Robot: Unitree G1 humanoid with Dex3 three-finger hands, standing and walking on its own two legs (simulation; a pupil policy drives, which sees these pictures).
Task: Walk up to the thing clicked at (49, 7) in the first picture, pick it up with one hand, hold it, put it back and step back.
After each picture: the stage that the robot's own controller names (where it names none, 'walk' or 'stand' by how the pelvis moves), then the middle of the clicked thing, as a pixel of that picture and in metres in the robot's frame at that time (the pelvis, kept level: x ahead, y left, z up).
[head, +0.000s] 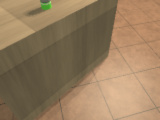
stand; out of the picture +0.99 +0.28 +0.06
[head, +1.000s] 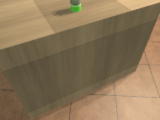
rise first; (75, 0) +0.95 +0.14 +0.06
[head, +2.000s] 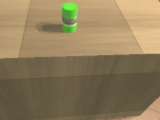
walk; (69, 18) +0.64 +0.15 +0.08
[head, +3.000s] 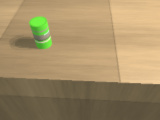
stand; (41, 33) +0.54 +0.22 +0.09
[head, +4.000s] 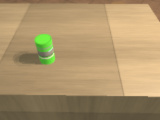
stand; (45, 49) +0.51 +0.19 +0.05
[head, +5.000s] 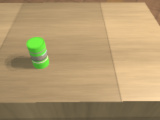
stand; (38, 53) +0.47 +0.21 +0.05
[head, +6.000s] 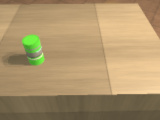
stand; (33, 50) +0.51 +0.24 +0.05
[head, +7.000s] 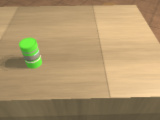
stand; (31, 53) +0.49 +0.25 +0.05
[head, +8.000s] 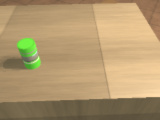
rise first; (29, 54) +0.48 +0.25 +0.05
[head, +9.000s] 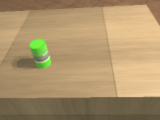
rise first; (40, 54) +0.49 +0.25 +0.05
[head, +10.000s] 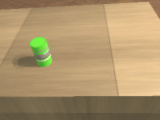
go down; (41, 52) +0.50 +0.24 +0.05
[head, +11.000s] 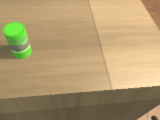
go down; (18, 41) +0.49 +0.22 +0.07
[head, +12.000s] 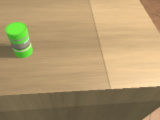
approach; (20, 40) +0.50 +0.23 +0.07
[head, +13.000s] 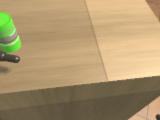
close in; (5, 33) +0.49 +0.25 +0.10
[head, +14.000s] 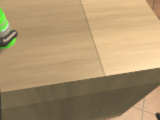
lift; out of the picture +0.50 +0.24 +0.11
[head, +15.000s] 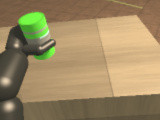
lift; (38, 37) +0.35 +0.15 +0.28
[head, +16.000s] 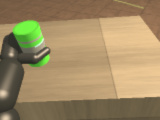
hold; (32, 44) +0.34 +0.17 +0.26
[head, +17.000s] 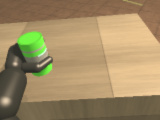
hold; (36, 54) +0.34 +0.16 +0.22
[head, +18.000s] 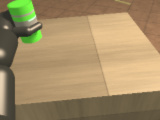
crouch; (26, 22) +0.43 +0.18 +0.28
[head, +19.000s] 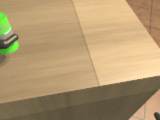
lower; (1, 34) +0.49 +0.23 +0.13
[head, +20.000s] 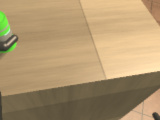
lower; (0, 32) +0.49 +0.24 +0.11
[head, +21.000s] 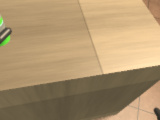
lower; out of the picture +0.51 +0.25 +0.11
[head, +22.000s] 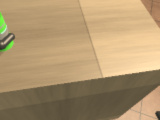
lower; out of the picture +0.49 +0.25 +0.11
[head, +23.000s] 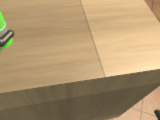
lower; out of the picture +0.50 +0.25 +0.11
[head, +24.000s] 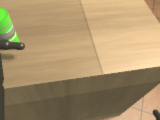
open; (2, 30) +0.49 +0.23 +0.11
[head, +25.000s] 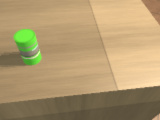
sink last; (28, 47) +0.46 +0.20 +0.09
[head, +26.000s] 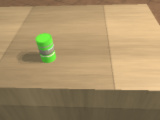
stand; (46, 48) +0.52 +0.23 +0.06
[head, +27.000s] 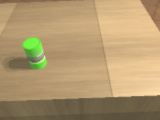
stand; (35, 54) +0.47 +0.23 +0.05
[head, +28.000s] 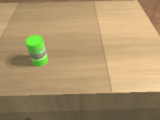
stand; (37, 51) +0.49 +0.23 +0.05
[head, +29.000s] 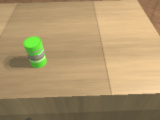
stand; (35, 52) +0.48 +0.23 +0.05
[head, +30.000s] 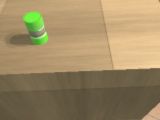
walk; (36, 29) +0.55 +0.22 +0.07
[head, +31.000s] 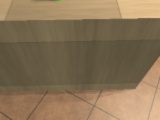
walk; out of the picture +0.80 +0.16 +0.08
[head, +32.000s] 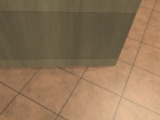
stand; out of the picture +1.15 +0.23 +0.07
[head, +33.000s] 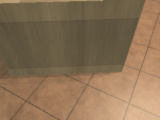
stand; out of the picture +1.14 +0.23 +0.07
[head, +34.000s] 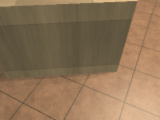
stand; out of the picture +1.15 +0.26 +0.05
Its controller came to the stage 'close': yes
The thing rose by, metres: 0.22
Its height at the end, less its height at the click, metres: +0.00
